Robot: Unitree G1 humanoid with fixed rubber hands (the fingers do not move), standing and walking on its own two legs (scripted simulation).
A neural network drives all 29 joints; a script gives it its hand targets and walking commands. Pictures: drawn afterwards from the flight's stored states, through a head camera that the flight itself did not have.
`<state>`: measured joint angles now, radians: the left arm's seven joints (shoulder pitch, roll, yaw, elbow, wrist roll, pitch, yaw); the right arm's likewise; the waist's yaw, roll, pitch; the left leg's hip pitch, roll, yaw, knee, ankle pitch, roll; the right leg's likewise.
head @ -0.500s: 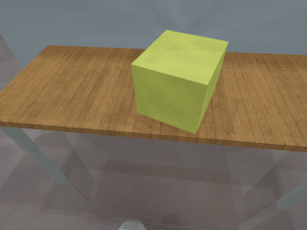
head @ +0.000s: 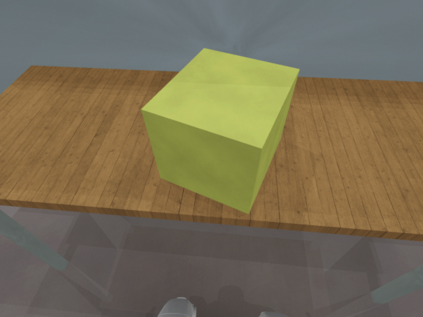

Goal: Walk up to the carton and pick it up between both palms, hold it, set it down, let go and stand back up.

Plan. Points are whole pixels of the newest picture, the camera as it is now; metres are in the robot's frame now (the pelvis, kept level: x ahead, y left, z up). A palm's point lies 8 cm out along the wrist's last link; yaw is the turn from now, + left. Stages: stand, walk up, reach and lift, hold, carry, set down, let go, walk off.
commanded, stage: walk up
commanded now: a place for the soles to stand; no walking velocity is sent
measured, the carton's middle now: (225, 127) +0.49 +0.02 +0.07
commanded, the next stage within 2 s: none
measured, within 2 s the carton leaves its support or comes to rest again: neither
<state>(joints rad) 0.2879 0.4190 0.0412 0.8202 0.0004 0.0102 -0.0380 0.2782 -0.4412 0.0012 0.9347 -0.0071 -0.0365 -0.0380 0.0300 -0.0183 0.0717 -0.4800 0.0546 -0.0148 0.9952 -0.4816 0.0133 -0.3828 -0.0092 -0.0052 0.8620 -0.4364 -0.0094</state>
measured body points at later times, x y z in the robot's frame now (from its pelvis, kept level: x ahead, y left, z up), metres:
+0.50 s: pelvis -0.02 -0.01 +0.00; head -0.01 +0.00 +0.45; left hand +0.05 +0.31 -0.12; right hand +0.06 -0.34 -0.10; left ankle +0.03 +0.13 -0.70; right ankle +0.00 -0.13 -0.70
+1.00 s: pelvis -0.04 -0.02 +0.00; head -0.02 -0.01 +0.45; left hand +0.01 +0.30 -0.12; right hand +0.04 -0.36 -0.10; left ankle +0.00 +0.13 -0.69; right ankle -0.01 -0.14 -0.70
